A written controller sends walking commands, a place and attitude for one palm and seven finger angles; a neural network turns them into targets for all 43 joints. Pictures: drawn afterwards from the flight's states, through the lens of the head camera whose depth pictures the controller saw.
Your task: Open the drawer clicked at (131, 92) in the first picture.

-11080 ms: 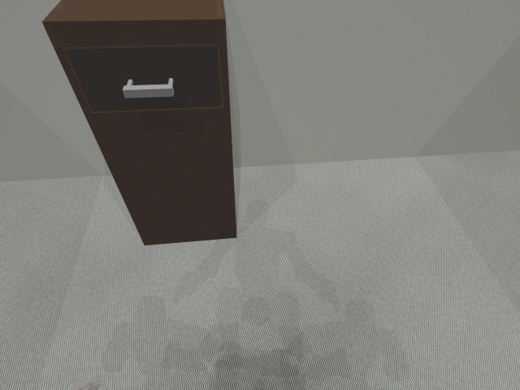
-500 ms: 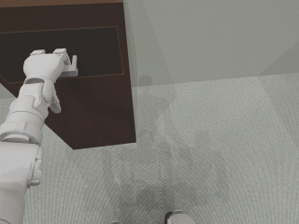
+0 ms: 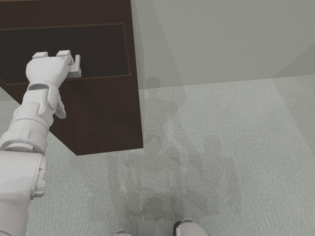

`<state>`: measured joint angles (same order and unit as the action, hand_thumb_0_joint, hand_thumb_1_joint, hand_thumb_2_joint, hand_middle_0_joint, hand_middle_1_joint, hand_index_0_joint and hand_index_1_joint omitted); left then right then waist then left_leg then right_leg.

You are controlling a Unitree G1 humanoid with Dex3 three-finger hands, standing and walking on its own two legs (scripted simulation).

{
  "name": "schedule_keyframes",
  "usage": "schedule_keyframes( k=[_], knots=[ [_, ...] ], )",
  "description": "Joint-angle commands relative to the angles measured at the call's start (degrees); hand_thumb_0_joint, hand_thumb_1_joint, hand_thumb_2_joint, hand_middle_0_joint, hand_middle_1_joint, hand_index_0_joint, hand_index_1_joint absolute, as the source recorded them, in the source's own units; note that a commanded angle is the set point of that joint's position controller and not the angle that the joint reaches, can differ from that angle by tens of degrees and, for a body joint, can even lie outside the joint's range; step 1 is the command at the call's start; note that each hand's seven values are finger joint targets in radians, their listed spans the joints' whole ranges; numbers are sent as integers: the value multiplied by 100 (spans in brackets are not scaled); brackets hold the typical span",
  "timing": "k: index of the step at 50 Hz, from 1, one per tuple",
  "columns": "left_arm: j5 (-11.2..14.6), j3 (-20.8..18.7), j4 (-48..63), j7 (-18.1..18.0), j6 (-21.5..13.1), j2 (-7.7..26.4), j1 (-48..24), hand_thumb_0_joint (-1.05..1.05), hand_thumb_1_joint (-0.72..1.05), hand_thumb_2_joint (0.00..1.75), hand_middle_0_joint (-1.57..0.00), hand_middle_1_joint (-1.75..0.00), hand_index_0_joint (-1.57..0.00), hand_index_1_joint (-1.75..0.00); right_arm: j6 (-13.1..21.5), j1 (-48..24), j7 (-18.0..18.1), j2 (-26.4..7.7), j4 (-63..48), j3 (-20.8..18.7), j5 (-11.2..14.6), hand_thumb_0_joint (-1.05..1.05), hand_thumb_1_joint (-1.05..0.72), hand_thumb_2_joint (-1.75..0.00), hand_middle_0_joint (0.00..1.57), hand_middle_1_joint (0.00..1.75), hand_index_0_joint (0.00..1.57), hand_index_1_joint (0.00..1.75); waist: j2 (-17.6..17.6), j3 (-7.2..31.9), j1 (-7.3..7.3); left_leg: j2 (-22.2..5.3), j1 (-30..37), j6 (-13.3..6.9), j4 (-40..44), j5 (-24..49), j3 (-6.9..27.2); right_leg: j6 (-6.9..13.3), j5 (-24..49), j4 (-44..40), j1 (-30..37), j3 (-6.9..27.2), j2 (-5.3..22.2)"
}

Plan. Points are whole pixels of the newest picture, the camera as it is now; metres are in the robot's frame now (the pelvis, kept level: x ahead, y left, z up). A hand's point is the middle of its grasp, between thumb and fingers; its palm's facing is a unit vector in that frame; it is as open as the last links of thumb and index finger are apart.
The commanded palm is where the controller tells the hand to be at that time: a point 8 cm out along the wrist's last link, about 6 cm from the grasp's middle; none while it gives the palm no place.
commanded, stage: lower the fingers behind the handle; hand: left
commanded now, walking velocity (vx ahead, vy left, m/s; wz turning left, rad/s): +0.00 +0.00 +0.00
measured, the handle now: (56, 66) +0.55 +0.24 +0.06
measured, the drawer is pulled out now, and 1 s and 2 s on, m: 0.00 0.00 0.09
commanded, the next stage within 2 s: close the thumb around the handle in 0.06 s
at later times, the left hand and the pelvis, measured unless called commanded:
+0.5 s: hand (54, 87) +0.50 +0.24 +0.04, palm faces -0.07 -0.01 -1.00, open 10.5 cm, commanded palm +0.49 +0.24 +0.09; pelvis +0.00 +0.00 +0.00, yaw +0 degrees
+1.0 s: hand (54, 86) +0.50 +0.24 +0.04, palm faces -0.06 +0.00 -1.00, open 5.5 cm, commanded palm +0.48 +0.23 +0.09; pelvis +0.00 +0.00 +0.00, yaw +0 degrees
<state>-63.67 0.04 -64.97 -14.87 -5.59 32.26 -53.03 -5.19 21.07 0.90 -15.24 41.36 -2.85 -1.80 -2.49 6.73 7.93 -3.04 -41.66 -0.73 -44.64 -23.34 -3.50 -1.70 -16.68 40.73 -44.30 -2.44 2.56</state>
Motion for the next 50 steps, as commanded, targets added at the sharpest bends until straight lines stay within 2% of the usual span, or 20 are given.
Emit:
schedule_keyframes(
  k=[1, 2, 4, 8, 13, 17, 20, 23, 25, 29, 31, 33, 35, 37, 38, 41, 43, 44, 48, 50],
  knots=[
    [55, -586, 1291, -314, -119, 1782, -2415, 0, -50, 30, -30, -120, -30, -120, 57, 908, 82, -1027, -240, -351, -29, 0, -90, -90, 20, 30, 20, 30, -288, 2810, -83, 347, 1367, -120, 299, 2921, 209, 305, 2036, -95, 1710, 34, -451],
    [51, -593, 1294, -339, -116, 1777, -2323, 0, -50, 30, -30, -120, -30, -120, 59, 915, 72, -1012, -242, -362, -24, 0, -90, -90, 20, 30, 20, 30, -349, 2876, -90, 342, 1370, -113, 279, 2975, 203, 293, 2082, -68, 1722, 30, -445],
    [52, -501, 1077, -365, -20, 1653, -2212, 0, -50, 30, -30, -120, -30, -120, 51, 890, 60, -1026, -209, -361, -14, 0, -90, -90, 20, 30, 20, 30, -192, 2525, -20, 331, 1240, -112, 303, 2814, 174, 278, 2027, -118, 1620, 4, -452],
    [42, -321, 1212, -346, -19, 1525, -2524, 0, -50, 30, -30, -120, -30, -120, 74, 929, 82, -1021, -184, -391, 11, 0, -90, -90, 20, 30, 20, 30, -265, 2631, 82, 337, 1373, -116, 315, 2681, 200, 276, 1911, -175, 1550, 24, -456],
    [87, -434, 1335, -343, -92, 1588, -2478, 0, -22, 42, -32, -123, -32, -123, 84, 934, 79, -1013, -143, -398, -15, 0, -90, -90, 20, 30, 20, 30, -457, 2786, -2, 326, 1596, -105, 285, 3067, 219, 291, 2075, -150, 1575, 24, -456],
    [91, -439, 1042, -320, -13, 1632, -2289, 0, 0, 52, -34, -125, -34, -125, 47, 898, 78, -1038, -150, -353, 6, 0, -90, -90, 20, 30, 20, 30, -149, 2525, 0, 344, 1273, -117, 347, 2782, 192, 274, 2038, -166, 1680, 21, -451],
    [58, -342, 1191, -320, -24, 1567, -2467, 0, 17, 59, -35, -127, -35, -127, 74, 867, 83, -1029, -184, -362, 20, 0, -90, -90, 20, 30, 20, 30, -304, 2467, 36, 343, 1336, -115, 375, 2626, 178, 283, 1889, -203, 1574, 19, -453],
    [74, -485, 1163, -303, -76, 1754, -2432, 0, 34, 66, -36, -129, -36, -129, 73, 894, 102, -1040, -169, -357, 20, 0, -90, -90, 20, 30, 20, 30, -246, 2565, 14, 351, 1326, -119, 343, 2652, 205, 286, 1920, -169, 1623, 32, -450],
    [77, -314, 1137, -301, -88, 1517, -2472, 0, 45, 71, -37, -130, -37, -130, 94, 898, 103, -1015, -188, -364, 18, 0, -90, -90, 20, 30, 20, 30, -272, 2506, 56, 351, 1358, -121, 349, 2600, 194, 282, 1837, -200, 1530, 20, -455],
    [91, -403, 1113, -328, -93, 1595, -2400, 0, 68, 80, -38, -133, -38, -133, 99, 910, 95, -1031, -166, -366, 5, 0, -90, -90, 20, 30, 20, 30, -289, 2595, 23, 352, 1374, -114, 312, 2727, 185, 276, 1939, -171, 1562, 28, -449],
    [75, -540, 1128, -332, -88, 1807, -2493, 0, 79, 85, -39, -134, -39, -134, 81, 911, 100, -1060, -148, -350, -2, 0, -90, -90, 20, 30, 20, 30, -222, 2605, 5, 348, 1308, -114, 312, 2753, 212, 289, 1966, -139, 1620, 27, -450],
    [51, -315, 1072, -332, -58, 1546, -2524, 0, 90, 90, -40, -135, -40, -135, 96, 929, 94, -1027, -143, -363, 15, 0, -90, -90, 20, 30, 20, 30, -286, 2526, 83, 335, 1363, -105, 318, 2671, 219, 283, 1843, -164, 1437, -4, -453],
    [65, -428, 1091, -341, -48, 1671, -2492, 0, 90, 90, -40, -135, -40, -135, 94, 931, 91, -1046, -154, -359, 2, 0, -90, -90, 20, 30, 20, 30, -310, 2609, 33, 341, 1394, -106, 306, 2731, 215, 284, 1875, -149, 1502, 15, -459],
    [61, -344, 1058, -328, -41, 1546, -2487, 0, 90, 90, -40, -135, -40, -135, 89, 953, 88, -1029, -144, -366, 1, 0, -90, -90, 20, 30, 20, 30, -354, 2666, 53, 322, 1456, -90, 282, 2893, 246, 282, 1899, -121, 1437, -4, -460],
    [81, -226, 1015, -322, -19, 1392, -2528, 0, 90, 90, -40, -135, -40, -135, 95, 955, 76, -1026, -143, -367, 9, 0, -90, -90, 20, 30, 20, 30, -326, 2478, 97, 316, 1439, -87, 304, 2770, 246, 284, 1800, -163, 1334, -22, -471],
    [83, -511, 1236, -328, -67, 1742, -2584, 0, 90, 90, -40, -135, -40, -135, 90, 959, 88, -1070, -152, -366, -16, 0, -90, -90, 20, 30, 20, 30, -296, 2806, 5, 316, 1509, -95, 287, 2976, 262, 291, 1977, -115, 1548, 7, -460],
    [103, -301, 1139, -317, -41, 1442, -2460, 0, 90, 90, -40, -135, -40, -135, 89, 954, 76, -1020, -151, -383, -8, 0, -90, -90, 20, 30, 20, 30, -375, 2699, 47, 310, 1557, -84, 287, 2969, 251, 281, 1922, -146, 1465, -6, -470],
    [105, -392, 1233, -315, -60, 1546, -2494, 0, 90, 90, -40, -135, -40, -135, 94, 947, 77, -1033, -150, -378, -8, 0, -90, -90, 20, 30, 20, 30, -355, 2688, 8, 298, 1540, -78, 305, 2939, 262, 282, 1882, -137, 1477, -18, -464],
    [102, -248, 1039, -319, -14, 1384, -2478, 0, 90, 90, -40, -135, -40, -135, 93, 963, 82, -1041, -118, -380, 11, 0, -90, -90, 20, 30, 20, 30, -257, 2464, 90, 291, 1509, -83, 336, 2810, 283, 284, 1746, -194, 1321, -27, -474],
    [110, -221, 1165, -313, -25, 1252, -2262, 0, 90, 90, -40, -135, -40, -135, 106, 948, 56, -1009, -166, -390, 10, 0, -90, -90, 20, 30, 20, 30, -399, 2627, -29, 289, 1657, -69, 344, 2996, 284, 304, 1765, -173, 1378, -41, -483]
  ],
)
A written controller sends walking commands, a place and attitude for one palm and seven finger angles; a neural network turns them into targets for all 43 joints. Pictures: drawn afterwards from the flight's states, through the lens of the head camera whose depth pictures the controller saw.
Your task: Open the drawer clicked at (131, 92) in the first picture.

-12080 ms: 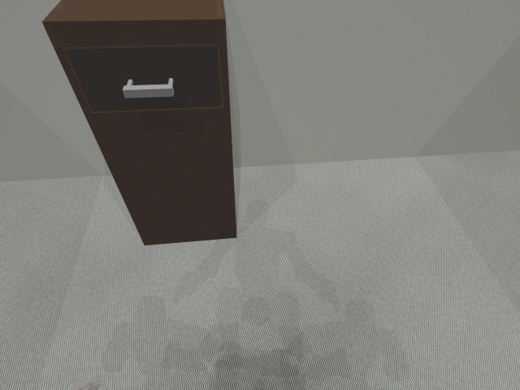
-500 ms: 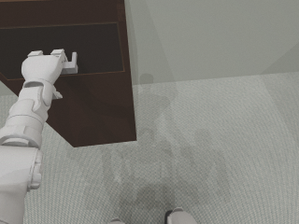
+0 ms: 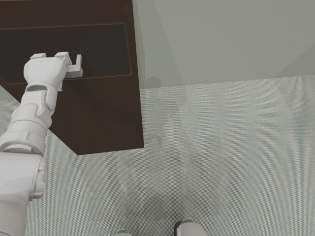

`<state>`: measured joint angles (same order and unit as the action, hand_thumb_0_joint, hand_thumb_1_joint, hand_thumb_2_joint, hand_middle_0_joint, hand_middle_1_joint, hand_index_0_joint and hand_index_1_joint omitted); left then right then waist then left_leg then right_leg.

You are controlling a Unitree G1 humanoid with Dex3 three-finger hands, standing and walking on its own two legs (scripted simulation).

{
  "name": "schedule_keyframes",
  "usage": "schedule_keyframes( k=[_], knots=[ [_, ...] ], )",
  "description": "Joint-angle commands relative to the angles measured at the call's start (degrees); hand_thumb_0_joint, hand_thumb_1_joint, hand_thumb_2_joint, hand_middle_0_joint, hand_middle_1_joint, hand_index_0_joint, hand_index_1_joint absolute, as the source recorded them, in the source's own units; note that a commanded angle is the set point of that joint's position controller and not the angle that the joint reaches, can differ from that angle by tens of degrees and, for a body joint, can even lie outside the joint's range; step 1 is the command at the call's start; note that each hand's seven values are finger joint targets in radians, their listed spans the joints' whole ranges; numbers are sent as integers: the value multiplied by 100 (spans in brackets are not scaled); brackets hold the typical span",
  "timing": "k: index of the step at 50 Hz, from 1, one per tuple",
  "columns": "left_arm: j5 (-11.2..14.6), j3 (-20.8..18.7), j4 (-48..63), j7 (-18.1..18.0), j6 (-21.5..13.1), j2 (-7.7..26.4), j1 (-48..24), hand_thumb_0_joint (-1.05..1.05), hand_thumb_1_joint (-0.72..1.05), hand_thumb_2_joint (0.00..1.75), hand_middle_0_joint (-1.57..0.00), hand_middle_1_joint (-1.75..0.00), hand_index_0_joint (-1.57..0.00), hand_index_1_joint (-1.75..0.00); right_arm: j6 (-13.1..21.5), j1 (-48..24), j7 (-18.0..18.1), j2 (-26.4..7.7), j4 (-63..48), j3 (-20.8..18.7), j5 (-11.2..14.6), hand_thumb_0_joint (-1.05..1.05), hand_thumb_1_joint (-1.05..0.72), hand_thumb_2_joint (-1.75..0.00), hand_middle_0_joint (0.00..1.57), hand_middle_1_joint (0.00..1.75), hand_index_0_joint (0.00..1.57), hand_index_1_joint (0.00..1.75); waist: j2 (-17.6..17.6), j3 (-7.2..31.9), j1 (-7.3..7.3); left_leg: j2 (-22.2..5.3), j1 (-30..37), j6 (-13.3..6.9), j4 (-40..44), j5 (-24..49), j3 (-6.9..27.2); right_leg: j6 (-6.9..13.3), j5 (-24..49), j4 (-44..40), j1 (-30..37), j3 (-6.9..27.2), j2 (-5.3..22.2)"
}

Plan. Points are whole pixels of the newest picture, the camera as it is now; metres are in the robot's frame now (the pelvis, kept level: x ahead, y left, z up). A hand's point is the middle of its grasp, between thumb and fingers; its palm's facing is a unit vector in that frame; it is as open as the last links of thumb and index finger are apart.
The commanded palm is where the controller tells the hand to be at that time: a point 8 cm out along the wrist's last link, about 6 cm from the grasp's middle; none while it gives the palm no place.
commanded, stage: pull the drawer open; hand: left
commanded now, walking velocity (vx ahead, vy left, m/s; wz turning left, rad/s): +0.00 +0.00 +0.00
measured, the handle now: (57, 66) +0.55 +0.23 +0.06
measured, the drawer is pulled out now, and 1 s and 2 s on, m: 0.00 0.09 0.30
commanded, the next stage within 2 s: none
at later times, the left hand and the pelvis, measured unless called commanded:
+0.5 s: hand (55, 93) +0.48 +0.24 +0.04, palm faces -0.05 +0.00 -1.00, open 5.5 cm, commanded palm +0.46 +0.23 +0.09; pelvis +0.01 -0.01 +0.01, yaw +1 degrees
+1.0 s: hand (52, 117) +0.41 +0.23 +0.04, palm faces +0.01 -0.03 -1.00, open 5.5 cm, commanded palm +0.36 +0.23 +0.09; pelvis +0.01 +0.00 +0.02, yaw -1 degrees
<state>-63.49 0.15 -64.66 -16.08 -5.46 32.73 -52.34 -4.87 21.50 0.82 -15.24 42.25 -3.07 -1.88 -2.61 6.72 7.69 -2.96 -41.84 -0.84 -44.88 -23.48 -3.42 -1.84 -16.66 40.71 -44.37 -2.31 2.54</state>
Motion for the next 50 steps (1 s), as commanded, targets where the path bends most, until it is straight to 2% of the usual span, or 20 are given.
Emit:
schedule_keyframes(
  k=[1, 7, 11, 12, 13, 14, 15, 18, 21, 23, 28, 31, 33, 35, 38, 41, 43, 44, 46, 50],
  knots=[
    [112, -352, 1269, -191, -77, 1298, -2318, 0, 90, 90, -40, -135, -40, -135, 67, 898, 58, -1020, -248, -377, 0, 0, -90, -90, 20, 30, 20, 30, -421, 2781, -48, 265, 1765, -52, 349, 3201, 268, 323, 1891, -149, 1483, -50, -478],
    [223, -219, 1801, -164, -124, 857, -1497, 0, 90, 90, -40, -135, -40, -135, 39, 801, -14, -944, -347, -445, 10, 0, -90, -90, 20, 30, 20, 30, -396, 2848, -207, 193, 2057, -36, 353, 3943, 286, 301, 2220, -174, 1651, -72, -481],
    [272, -503, 2259, -189, -90, 1084, -881, 0, 90, 90, -40, -135, -40, -135, -4, 630, -40, -948, -411, -454, 25, 0, -90, -90, 20, 30, 20, 30, -205, 2782, -399, 207, 1927, -69, 452, 4150, 237, 323, 2568, -197, 2095, -28, -458],
    [285, -338, 2258, -200, -53, 846, -656, 0, 90, 90, -40, -135, -40, -135, -4, 586, -51, -907, -451, -451, 41, 0, -90, -90, 20, 30, 20, 30, -239, 2671, -399, 214, 1937, -79, 495, 4112, 214, 311, 2557, -232, 2086, -43, -458],
    [216, -325, 2190, -258, -51, 1044, -1527, 0, 90, 90, -40, -135, -40, -135, -18, 587, -14, -974, -312, -428, 57, 0, -90, -90, 20, 30, 20, 30, -141, 2250, -107, 212, 1892, -63, 490, 3704, 238, 289, 2354, -284, 1764, -77, -480],
    [134, -224, 1994, -321, -20, 1046, -2058, 0, 90, 90, -40, -135, -40, -135, -7, 620, 15, -980, -240, -422, 46, 0, -90, -90, 20, 30, 20, 30, -67, 2028, 19, 241, 1756, -76, 517, 3319, 243, 280, 2119, -319, 1609, -85, -474],
    [83, -301, 1857, -361, 21, 1103, -1919, 0, 90, 90, -40, -135, -40, -135, 7, 647, 15, -975, -234, -430, 49, 0, -90, -90, 20, 30, 20, 30, -130, 2167, -72, 274, 1764, -69, 546, 3176, 242, 310, 1992, -308, 1646, -79, -481],
    [38, -199, 1835, -435, 41, 969, -2038, 0, 90, 90, -40, -135, -40, -135, 40, 613, 28, -933, -223, -426, 26, 0, -90, -90, 20, 30, 20, 30, -394, 2404, -89, 286, 1999, -39, 510, 3292, 233, 332, 1992, -287, 1586, -64, -467],
    [61, -240, 1841, -419, 12, 1000, -2210, 0, 90, 90, -40, -135, -40, -135, 56, 603, 39, -918, -265, -417, 19, 0, -90, -90, 20, 30, 20, 30, -261, 2622, -73, 308, 1995, -56, 453, 3387, 234, 325, 2167, -246, 1765, -32, -463],
    [67, -255, 1604, -385, 42, 1019, -2017, 0, 90, 90, -40, -135, -40, -135, 59, 569, 49, -909, -296, -399, 42, 0, -90, -90, 20, 30, 20, 30, -199, 2463, -94, 340, 1811, -68, 465, 3170, 197, 315, 2146, -243, 1779, -21, -461],
    [84, -289, 1534, -351, -30, 1077, -2005, 0, 90, 90, -40, -135, -40, -135, 92, 552, 77, -912, -344, -391, 49, 0, -90, -90, 20, 30, 20, 30, -90, 2447, -96, 367, 1671, -96, 467, 2952, 152, 300, 2184, -250, 1878, 21, -448],
    [160, -502, 1653, -286, -86, 1151, -1287, 0, 90, 90, -40, -135, -40, -135, 84, 484, 52, -907, -453, -398, 38, 0, -90, -90, 20, 30, 20, 30, -95, 2761, -357, 375, 1677, -104, 501, 3213, 104, 319, 2441, -216, 2275, 49, -436],
    [176, -360, 1838, -248, -111, 946, -1002, 0, 90, 90, -40, -135, -40, -135, 73, 410, 48, -874, -531, -404, 72, 0, -90, -90, 20, 30, 20, 30, -95, 2597, -388, 354, 1660, -102, 550, 3234, 89, 309, 2426, -236, 2257, 27, -440],
    [230, -507, 2139, -246, -123, 993, -424, 0, 90, 90, -40, -135, -40, -135, 75, 343, 20, -863, -613, -424, 88, 0, -90, -90, 20, 30, 20, 30, -114, 2679, -569, 337, 1711, -113, 604, 3393, 65, 325, 2509, -252, 2448, 43, -438],
    [330, -526, 2770, -262, -57, 848, 395, 0, 90, 90, -40, -135, -40, -135, 71, 209, -31, -846, -730, -463, 126, 0, -90, -90, 20, 30, 20, 30, -53, 2655, -679, 295, 1766, -131, 662, 3830, 68, 334, 2804, -276, 2662, 56, -425],
    [408, -587, 3364, -317, 83, 819, 994, 0, 90, 90, -40, -135, -40, -135, 70, -14, -52, -866, -831, -460, 167, 0, -90, -90, 20, 30, 20, 30, 112, 2527, -707, 293, 1775, -144, 776, 3772, 64, 340, 2833, -371, 2855, 57, -425],
    [399, -447, 3491, -355, 215, 647, 1198, 0, 90, 90, -40, -135, -40, -135, 80, -143, -50, -860, -841, -435, 212, 0, -90, -90, 20, 30, 20, 30, 26, 2098, -677, 281, 1891, -106, 888, 3562, 71, 327, 2524, -449, 2645, -32, -450],
    [400, -391, 3634, -374, 264, 581, 1193, 0, 90, 90, -40, -135, -40, -135, 96, -202, -43, -864, -864, -429, 213, 0, -90, -90, 20, 30, 20, 30, 61, 2052, -669, 274, 1966, -105, 926, 3490, 71, 324, 2410, -491, 2614, -57, -453],
    [403, -575, 3847, -413, 357, 760, 1395, 0, 90, 90, -40, -135, -40, -135, 95, -303, -17, -884, -848, -433, 205, 0, -90, -90, 20, 30, 20, 30, 30, 2048, -723, 283, 2053, -97, 968, 3532, 69, 344, 2452, -539, 2733, -23, -448],
    [430, -354, 4176, -394, 510, 424, 1846, 0, 90, 90, -40, -135, -40, -135, 147, -578, 14, -804, -938, -378, 244, 0, -90, -90, 20, 30, 20, 30, 38, 1782, -755, 284, 2218, -58, 1103, 3281, 78, 337, 2149, -605, 2678, -86, -447]
  ],
)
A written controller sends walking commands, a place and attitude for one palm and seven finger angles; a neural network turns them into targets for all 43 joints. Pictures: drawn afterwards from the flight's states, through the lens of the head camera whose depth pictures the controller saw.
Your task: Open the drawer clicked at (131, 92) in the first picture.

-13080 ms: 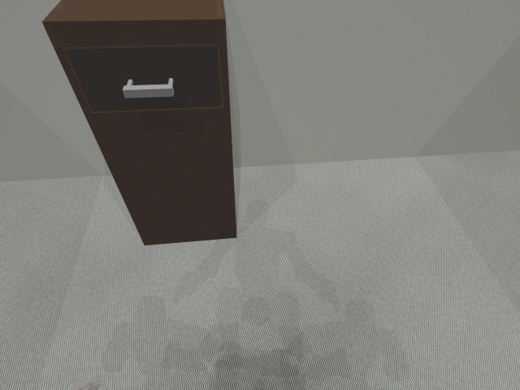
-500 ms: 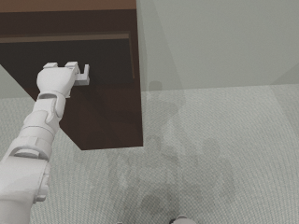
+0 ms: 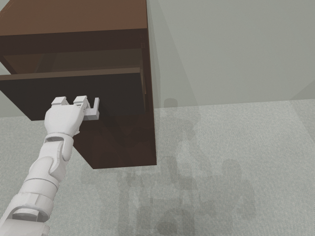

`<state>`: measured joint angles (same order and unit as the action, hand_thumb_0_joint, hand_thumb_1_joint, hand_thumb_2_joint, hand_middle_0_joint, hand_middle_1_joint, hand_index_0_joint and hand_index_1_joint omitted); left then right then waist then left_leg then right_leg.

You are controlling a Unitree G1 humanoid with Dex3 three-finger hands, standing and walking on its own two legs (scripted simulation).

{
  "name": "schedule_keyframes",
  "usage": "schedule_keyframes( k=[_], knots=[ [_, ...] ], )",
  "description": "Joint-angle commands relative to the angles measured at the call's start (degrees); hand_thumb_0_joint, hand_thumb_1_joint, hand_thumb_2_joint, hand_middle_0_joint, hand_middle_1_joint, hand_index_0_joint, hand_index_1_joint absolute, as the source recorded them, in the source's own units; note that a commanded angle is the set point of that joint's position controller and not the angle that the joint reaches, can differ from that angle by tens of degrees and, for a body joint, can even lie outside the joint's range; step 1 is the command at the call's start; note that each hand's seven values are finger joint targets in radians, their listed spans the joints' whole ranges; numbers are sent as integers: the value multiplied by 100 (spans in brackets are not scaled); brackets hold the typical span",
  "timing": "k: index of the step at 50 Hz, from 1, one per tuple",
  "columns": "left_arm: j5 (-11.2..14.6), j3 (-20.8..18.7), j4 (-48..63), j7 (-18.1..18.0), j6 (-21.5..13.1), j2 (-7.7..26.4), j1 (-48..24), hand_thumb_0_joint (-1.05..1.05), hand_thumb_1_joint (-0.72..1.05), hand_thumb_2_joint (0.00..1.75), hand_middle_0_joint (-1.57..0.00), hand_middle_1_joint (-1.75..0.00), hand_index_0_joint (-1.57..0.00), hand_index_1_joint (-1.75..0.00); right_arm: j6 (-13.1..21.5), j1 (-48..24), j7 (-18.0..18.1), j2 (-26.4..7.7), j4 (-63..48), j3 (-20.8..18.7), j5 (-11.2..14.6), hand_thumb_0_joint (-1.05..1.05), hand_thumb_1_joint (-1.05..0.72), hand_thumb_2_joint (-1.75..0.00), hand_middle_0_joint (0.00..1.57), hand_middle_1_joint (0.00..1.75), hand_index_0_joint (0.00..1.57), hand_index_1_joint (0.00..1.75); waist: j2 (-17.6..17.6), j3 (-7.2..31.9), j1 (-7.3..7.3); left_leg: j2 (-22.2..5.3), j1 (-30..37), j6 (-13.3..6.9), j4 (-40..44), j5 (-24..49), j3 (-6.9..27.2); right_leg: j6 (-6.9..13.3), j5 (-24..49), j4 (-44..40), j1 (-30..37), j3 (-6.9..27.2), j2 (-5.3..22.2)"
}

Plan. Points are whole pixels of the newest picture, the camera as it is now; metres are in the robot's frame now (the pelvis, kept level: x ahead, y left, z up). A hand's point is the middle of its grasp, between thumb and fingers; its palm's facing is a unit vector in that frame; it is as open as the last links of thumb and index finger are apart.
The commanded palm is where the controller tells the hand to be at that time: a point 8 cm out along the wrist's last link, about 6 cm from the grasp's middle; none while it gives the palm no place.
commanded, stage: pull the drawer open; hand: left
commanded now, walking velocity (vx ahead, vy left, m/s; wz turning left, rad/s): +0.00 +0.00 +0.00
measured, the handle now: (76, 108) +0.44 +0.24 +0.05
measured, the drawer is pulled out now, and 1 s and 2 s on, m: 0.09 0.30 0.30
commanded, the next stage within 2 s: open the thumb to release the handle in 1.22 s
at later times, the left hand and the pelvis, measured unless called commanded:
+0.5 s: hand (65, 172) +0.27 +0.23 +0.02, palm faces +0.01 -0.05 -1.00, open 5.5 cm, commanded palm +0.23 +0.24 +0.08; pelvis +0.00 -0.01 +0.01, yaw +1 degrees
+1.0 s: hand (56, 211) +0.18 +0.22 +0.02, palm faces +0.00 -0.08 -1.00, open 5.6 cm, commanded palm +0.14 +0.23 +0.08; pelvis -0.01 -0.02 +0.00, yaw +0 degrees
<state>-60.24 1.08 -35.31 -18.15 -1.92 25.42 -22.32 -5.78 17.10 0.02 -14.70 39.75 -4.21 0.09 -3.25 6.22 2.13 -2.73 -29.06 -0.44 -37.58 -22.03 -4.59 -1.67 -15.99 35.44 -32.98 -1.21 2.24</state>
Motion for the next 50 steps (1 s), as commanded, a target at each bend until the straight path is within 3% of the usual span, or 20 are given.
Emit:
schedule_keyframes(
  k=[1, 2, 3, 6, 10, 11, 15, 17, 19, 24, 25, 29, 31, 33, 37, 41, 44, 47, 49, 50],
  knots=[
    [126, -513, 1371, -186, 164, 1218, -1097, 0, 90, 90, -40, -135, -40, -135, 238, -198, 108, -874, -710, -250, 43, 0, -90, -90, 20, 30, 20, 30, 130, 1839, -220, 259, 958, -93, 407, 3139, 213, 333, 2038, -105, 1607, -191, -410],
    [121, -321, 1465, -177, 184, 1017, -1017, 0, 90, 90, -40, -135, -40, -135, 263, -303, 119, -833, -749, -225, 47, 0, -90, -90, 20, 30, 20, 30, 11, 1723, -221, 273, 1000, -96, 423, 3075, 190, 324, 2006, -121, 1545, -197, -393],
    [128, -303, 1527, -172, 197, 969, -1009, 0, 90, 90, -40, -135, -40, -135, 277, -339, 124, -815, -748, -222, 56, 0, -90, -90, 20, 30, 20, 30, 85, 1683, -207, 272, 1043, -83, 439, 2993, 210, 325, 1921, -126, 1511, -216, -401],
    [148, -410, 1947, -172, 209, 988, -555, 0, 90, 90, -40, -135, -40, -135, 322, -532, 146, -800, -857, -200, 30, 0, -90, -90, 20, 30, 20, 30, 55, 1794, -339, 271, 1164, -63, 471, 3209, 232, 342, 1998, -130, 1715, -209, -382],
    [184, -264, 2447, -150, 223, 721, 7, 0, 90, 90, -40, -135, -40, -135, 388, -808, 153, -722, -968, -137, 7, 0, -90, -90, 20, 30, 20, 30, 220, 1521, -378, 291, 1185, -64, 510, 3053, 200, 315, 2030, -175, 1728, -220, -362],
    [181, -427, 2554, -160, 219, 858, 157, 0, 90, 90, -40, -135, -40, -135, 393, -874, 165, -728, -980, -129, 5, 0, -90, -90, 20, 30, 20, 30, 233, 1533, -427, 282, 1201, -52, 531, 3086, 205, 330, 1998, -180, 1806, -209, -358],
    [110, -151, 3007, -175, 263, 536, 592, 0, 90, 90, -40, -135, -40, -135, 439, -1099, 145, -634, -1031, -78, -31, 0, -90, -90, 20, 30, 20, 30, 67, 1348, -458, 306, 1308, -20, 556, 2982, 186, 338, 1857, -194, 1701, -228, -357],
    [92, -364, 3306, -203, 262, 760, 762, 0, 90, 90, -40, -135, -40, -135, 468, -1176, 151, -629, -1050, -65, -60, 0, -90, -90, 20, 30, 20, 30, 12, 1433, -536, 313, 1372, -12, 587, 2977, 179, 344, 1905, -209, 1839, -192, -344],
    [106, -294, 3470, -198, 269, 636, 1027, 0, 90, 90, -40, -135, -40, -135, 498, -1280, 158, -595, -1055, -43, -81, 0, -90, -90, 20, 30, 20, 30, 98, 1381, -545, 333, 1363, -12, 589, 2871, 159, 338, 1934, -223, 1871, -185, -334],
    [139, -436, 3592, -193, 207, 724, 1483, 0, 90, 90, -40, -135, -40, -135, 558, -1499, 224, -532, -1016, 16, -113, 0, -90, -90, 20, 30, 20, 30, 327, 1034, -583, 393, 1203, -29, 657, 2290, 118, 324, 1762, -308, 1903, -147, -325],
    [155, -535, 3630, -195, 196, 768, 1763, 0, 90, 90, -40, -135, -40, -135, 578, -1518, 230, -519, -1042, 13, -117, 0, -90, -90, 20, 30, 20, 30, 287, 1061, -664, 404, 1190, -29, 681, 2281, 109, 331, 1798, -317, 1992, -136, -316],
    [212, -654, 3792, -193, 139, 798, 2248, 0, 90, 90, -40, -135, -40, -135, 623, -1638, 260, -477, -1049, 53, -127, 0, -90, -90, 20, 30, 20, 30, 327, 947, -723, 431, 1114, -28, 699, 2109, 93, 321, 1792, -341, 2072, -91, -295],
    [194, -787, 3994, -220, 101, 908, 2461, 0, 90, 90, -40, -135, -40, -135, 638, -1684, 262, -491, -1054, 47, -147, 0, -90, -90, 20, 30, 20, 30, 182, 1019, -766, 429, 1159, -4, 708, 2175, 89, 336, 1818, -343, 2142, -43, -303],
    [232, -699, 4267, -248, 82, 736, 2915, 0, 90, 90, -40, -135, -40, -135, 669, -1731, 230, -442, -1097, 53, -154, 0, -90, -90, 20, 30, 20, 30, 109, 1026, -795, 424, 1201, -4, 685, 2235, 86, 333, 1887, -313, 2125, -53, -292],
    [271, -955, 4451, -291, 52, 849, 3582, 0, 90, 90, -40, -135, -40, -135, 698, -1794, 220, -452, -1131, 70, -178, 0, -90, -90, 20, 30, 20, 30, 396, 808, -848, 417, 1028, -4, 681, 2015, 92, 309, 1828, -314, 2106, -9, -269],
    [255, -1124, 4812, -394, 26, 909, 4105, 0, 90, 90, -40, -135, -40, -135, 697, -1869, 211, -443, -1146, 56, -200, 0, -90, -90, 20, 30, 20, 30, 205, 820, -895, 425, 1049, 8, 638, 1932, 78, 335, 1735, -317, 2061, 71, -282],
    [267, -997, 5086, -486, 33, 668, 4677, 0, 90, 90, -40, -135, -40, -135, 711, -1904, 160, -404, -1187, 60, -208, 0, -90, -90, 20, 30, 20, 30, 146, 760, -889, 418, 1024, 13, 554, 1949, 70, 328, 1738, -228, 1914, 30, -275],
    [250, -1150, 5384, -582, 11, 766, 5063, 0, 90, 90, -40, -135, -40, -135, 705, -1910, 114, -411, -1205, 47, -241, 0, -90, -90, 20, 30, 20, 30, 171, 703, -902, 392, 1015, 28, 497, 2016, 100, 339, 1723, -172, 1816, 65, -284],
    [277, -947, 5568, -594, 19, 534, 5420, 0, 90, 90, -40, -135, -40, -135, 703, -1917, 59, -392, -1251, 52, -243, 0, -90, -90, 20, 30, 20, 30, 38, 761, -923, 383, 1041, 27, 448, 2100, 107, 348, 1705, -100, 1767, 20, -297],
    [271, -1028, 5637, -618, 40, 637, 5444, 0, 90, 90, -40, -135, -40, -135, 688, -1908, 44, -413, -1264, 45, -246, 0, -90, -90, 20, 30, 20, 30, 21, 766, -905, 370, 1037, 27, 414, 2136, 112, 348, 1727, -90, 1727, 39, -293]
  ],
)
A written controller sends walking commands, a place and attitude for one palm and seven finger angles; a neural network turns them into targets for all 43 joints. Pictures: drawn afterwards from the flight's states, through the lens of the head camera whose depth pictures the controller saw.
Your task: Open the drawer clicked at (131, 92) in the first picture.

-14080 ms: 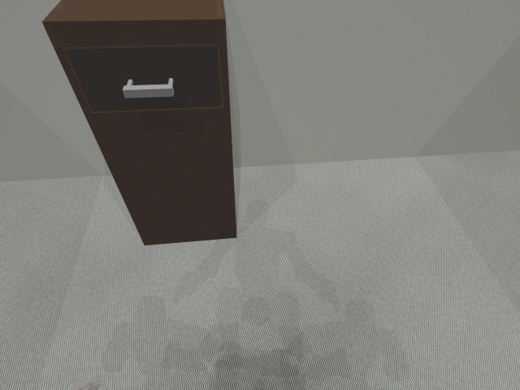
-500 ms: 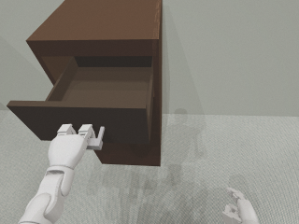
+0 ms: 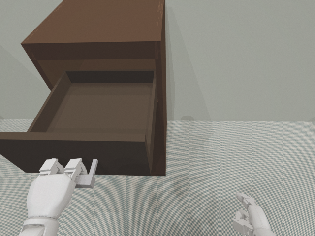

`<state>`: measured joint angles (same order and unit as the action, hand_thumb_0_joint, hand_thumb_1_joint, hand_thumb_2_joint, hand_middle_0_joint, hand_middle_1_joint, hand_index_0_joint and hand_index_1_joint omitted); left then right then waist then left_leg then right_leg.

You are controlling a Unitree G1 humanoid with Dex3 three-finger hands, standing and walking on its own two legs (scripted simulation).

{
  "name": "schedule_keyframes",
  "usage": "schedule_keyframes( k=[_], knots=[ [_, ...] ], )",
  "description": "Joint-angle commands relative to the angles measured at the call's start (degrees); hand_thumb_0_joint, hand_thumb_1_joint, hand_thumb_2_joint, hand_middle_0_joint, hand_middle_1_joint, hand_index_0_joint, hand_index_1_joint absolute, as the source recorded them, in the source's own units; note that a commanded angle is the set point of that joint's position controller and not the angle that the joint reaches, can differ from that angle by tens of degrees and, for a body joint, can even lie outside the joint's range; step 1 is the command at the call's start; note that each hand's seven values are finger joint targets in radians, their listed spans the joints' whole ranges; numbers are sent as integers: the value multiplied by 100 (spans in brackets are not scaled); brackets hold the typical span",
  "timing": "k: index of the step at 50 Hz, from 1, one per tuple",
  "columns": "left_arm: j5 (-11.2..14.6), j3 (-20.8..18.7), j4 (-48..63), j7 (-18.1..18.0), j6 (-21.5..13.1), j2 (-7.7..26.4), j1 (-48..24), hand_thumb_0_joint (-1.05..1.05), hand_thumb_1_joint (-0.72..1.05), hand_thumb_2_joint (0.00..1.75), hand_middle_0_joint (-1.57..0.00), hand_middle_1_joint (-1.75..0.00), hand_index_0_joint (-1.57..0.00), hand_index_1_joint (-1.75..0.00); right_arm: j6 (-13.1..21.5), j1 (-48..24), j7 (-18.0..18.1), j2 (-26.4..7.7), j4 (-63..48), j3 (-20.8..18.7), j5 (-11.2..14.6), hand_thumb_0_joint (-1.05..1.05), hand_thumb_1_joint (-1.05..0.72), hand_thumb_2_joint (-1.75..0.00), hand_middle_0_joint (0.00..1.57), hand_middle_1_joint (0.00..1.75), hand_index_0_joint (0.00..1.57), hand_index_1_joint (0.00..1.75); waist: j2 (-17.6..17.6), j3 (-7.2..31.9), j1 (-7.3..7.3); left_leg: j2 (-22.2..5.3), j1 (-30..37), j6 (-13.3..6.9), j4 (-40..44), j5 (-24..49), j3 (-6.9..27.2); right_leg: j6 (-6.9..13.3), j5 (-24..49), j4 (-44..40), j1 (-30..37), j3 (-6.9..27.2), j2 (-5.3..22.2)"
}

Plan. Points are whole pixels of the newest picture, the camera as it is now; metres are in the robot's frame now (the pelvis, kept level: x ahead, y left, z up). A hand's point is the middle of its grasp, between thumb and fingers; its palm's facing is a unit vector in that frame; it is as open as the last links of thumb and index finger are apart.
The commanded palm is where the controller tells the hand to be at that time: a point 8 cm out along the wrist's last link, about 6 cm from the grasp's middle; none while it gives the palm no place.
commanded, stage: pull the drawer open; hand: left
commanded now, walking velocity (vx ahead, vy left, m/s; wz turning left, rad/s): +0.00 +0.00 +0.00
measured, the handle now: (70, 172) +0.24 +0.25 +0.04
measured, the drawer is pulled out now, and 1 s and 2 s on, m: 0.30 0.30 0.30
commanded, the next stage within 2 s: open the thumb to release the handle in 0.22 s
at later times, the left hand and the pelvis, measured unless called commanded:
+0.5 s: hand (66, 194) +0.20 +0.25 +0.02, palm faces +0.05 -0.07 -1.00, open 6.1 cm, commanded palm +0.17 +0.25 +0.08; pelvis +0.00 +0.00 +0.00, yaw +1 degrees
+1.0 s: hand (67, 195) +0.19 +0.24 +0.02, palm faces +0.04 -0.07 -1.00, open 13.5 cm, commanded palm +0.17 +0.24 +0.08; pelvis -0.01 +0.00 +0.00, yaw +2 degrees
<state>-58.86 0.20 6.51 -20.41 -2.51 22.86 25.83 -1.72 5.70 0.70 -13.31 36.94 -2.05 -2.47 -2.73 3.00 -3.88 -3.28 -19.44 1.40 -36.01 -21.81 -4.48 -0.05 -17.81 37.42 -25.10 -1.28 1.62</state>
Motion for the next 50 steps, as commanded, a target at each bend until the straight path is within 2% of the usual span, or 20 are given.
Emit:
schedule_keyframes(
  k=[1, 3, 6, 8, 11, 15, 16, 18, 19, 21, 25, 27, 30, 32, 33, 36, 45, 46, 48, 50],
  knots=[
    [96, -990, 1483, -410, 124, 953, 530, 0, 90, 90, -40, -135, -40, -135, 256, -769, -27, -581, -974, -163, -11, 0, -90, -90, 20, 30, 20, 30, -29, 1123, -276, 420, 63, -140, 235, 2199, 124, 204, 1916, -267, 934, 76, -252],
    [66, -838, 1432, -412, 182, 784, 656, 0, 90, 90, -40, -135, -40, -135, 246, -764, -64, -542, -1019, -148, -11, 0, -90, -90, 20, 30, 20, 30, 80, 1014, -282, 395, -4, -146, 213, 2098, 149, 192, 1750, -207, 815, 8, -252],
    [43, -1026, 1438, -429, 238, 992, 430, 0, 90, 90, -40, -135, -40, -135, 216, -763, -25, -573, -1011, -146, -20, 0, -90, -90, 20, 30, 20, 30, 115, 1075, -243, 398, -3, -147, 165, 2086, 172, 207, 1793, -194, 809, 64, -279],
    [38, -804, 1473, -413, 285, 762, 593, 0, 90, 90, -40, -135, -40, -135, 219, -763, -54, -529, -1039, -134, 0, 0, -90, -90, 20, 30, 20, 30, -60, 1047, -250, 382, 30, -141, 138, 2189, 169, 196, 1789, -139, 745, 2, -264],
    [46, -964, 1502, -408, 320, 961, 397, 0, 90, 90, -40, -135, -40, -135, 207, -734, -20, -557, -1027, -134, -14, 0, -90, -90, 20, 30, 20, 30, 7, 1079, -239, 377, 52, -133, 127, 2250, 206, 208, 1867, -149, 786, 51, -277],
    [46, -806, 1547, -377, 328, 821, 459, 0, 90, 90, -40, -135, -40, -135, 203, -729, -32, -522, -1033, -112, -10, 0, -90, -90, 20, 30, 20, 30, 50, 1087, -235, 369, 80, -148, 91, 2321, 204, 182, 1986, -119, 768, 20, -256],
    [-18, -676, 1354, -386, 343, 866, -755, 0, 90, 90, -40, -135, -40, -135, 165, -708, 30, -578, -887, -94, -21, 0, -90, -90, 20, 30, 20, 30, 163, 1029, 64, 385, 69, -144, 25, 2120, 246, 165, 1836, -129, 557, 2, -269],
    [-59, -803, 1073, -411, 333, 921, -542, 0, 76, 84, -39, -134, -39, -134, 215, -677, 88, -516, -895, -132, -38, 0, -90, -90, 20, 30, 20, 30, 74, 1046, -129, 406, 93, -164, 76, 1917, 222, 180, 1692, -170, 620, -23, -266],
    [-69, -780, 990, -405, 353, 916, -515, 0, 69, 81, -38, -133, -38, -133, 208, -679, 103, -508, -892, -110, -28, 0, -90, -90, 20, 30, 20, 30, 180, 1100, -140, 415, 87, -164, 68, 1964, 224, 176, 1745, -156, 663, -41, -272],
    [-36, -717, 1065, -363, 391, 885, -657, 0, 55, 75, -38, -131, -38, -131, 192, -689, 111, -519, -880, -125, -8, 0, -90, -90, 20, 30, 20, 30, 75, 1205, -145, 413, 167, -139, 104, 2095, 223, 191, 1831, -190, 773, -8, -264],
    [-44, -561, 1091, -253, 437, 779, -425, 0, 27, 63, -35, -128, -35, -128, 191, -763, 88, -489, -899, -83, 5, 0, -90, -90, 20, 30, 20, 30, 226, 1166, -223, 417, 136, -156, 163, 2170, 215, 169, 1932, -206, 898, -45, -247],
    [-52, -558, 937, -196, 445, 813, -483, 0, 13, 57, -35, -127, -35, -127, 182, -808, 108, -496, -876, -39, 2, 0, -90, -90, 20, 30, 20, 30, 349, 944, -207, 431, 24, -155, 220, 1927, 217, 161, 1761, -254, 876, -42, -246],
    [-71, -472, 1089, -140, 400, 755, -574, 0, -8, 48, -33, -124, -33, -124, 197, -811, 97, -481, -918, -45, -4, 0, -90, -90, 20, 30, 20, 30, 143, 987, -233, 438, 78, -160, 262, 1828, 207, 177, 1581, -298, 871, -53, -242],
    [-70, -512, 984, -118, 381, 808, -678, 0, -22, 42, -32, -123, -32, -123, 200, -805, 107, -492, -894, -38, -17, 0, -90, -90, 20, 30, 20, 30, 262, 923, -195, 440, 54, -163, 276, 1700, 203, 169, 1478, -349, 851, -29, -243],
    [-59, -424, 1061, -102, 356, 713, -677, 0, -29, 39, -32, -122, -32, -122, 209, -806, 106, -478, -917, -42, -18, 0, -90, -90, 20, 30, 20, 30, 191, 943, -206, 444, 79, -169, 278, 1691, 200, 172, 1473, -358, 841, -32, -235],
    [-72, -477, 990, -109, 321, 788, -780, 0, -50, 30, -30, -120, -30, -120, 210, -795, 106, -503, -899, -48, -18, 0, -90, -90, 20, 30, 20, 30, 211, 902, -164, 455, 61, -156, 282, 1634, 202, 176, 1406, -396, 823, 1, -243],
    [-71, -475, 713, -84, 279, 865, -1239, 0, -50, 30, -30, -120, -30, -120, 248, -801, 174, -497, -843, -67, 6, 0, -90, -90, 20, 30, 20, 30, 176, 847, -175, 495, -4, -185, 350, 1257, 183, 163, 1044, -498, 786, 0, -212],
    [-36, -228, 762, -59, 300, 617, -1208, 0, -50, 30, -30, -120, -30, -120, 256, -807, 163, -497, -868, -69, 2, 0, -90, -90, 20, 30, 20, 30, 166, 852, -143, 493, 58, -178, 353, 1323, 178, 167, 1077, -526, 781, 6, -214],
    [-46, -267, 692, -56, 277, 695, -1454, 0, -50, 30, -30, -120, -30, -120, 270, -761, 170, -507, -818, -82, 10, 0, -90, -90, 20, 30, 20, 30, 318, 851, -101, 490, 20, -193, 346, 1270, 191, 152, 1048, -524, 748, -8, -207],
    [-93, -361, 621, -66, 266, 829, -1511, 0, -50, 30, -30, -120, -30, -120, 283, -761, 190, -507, -802, -80, -8, 0, -90, -90, 20, 30, 20, 30, 341, 920, -143, 497, -1, -199, 348, 1246, 184, 147, 1044, -521, 789, 16, -194]
  ],
)
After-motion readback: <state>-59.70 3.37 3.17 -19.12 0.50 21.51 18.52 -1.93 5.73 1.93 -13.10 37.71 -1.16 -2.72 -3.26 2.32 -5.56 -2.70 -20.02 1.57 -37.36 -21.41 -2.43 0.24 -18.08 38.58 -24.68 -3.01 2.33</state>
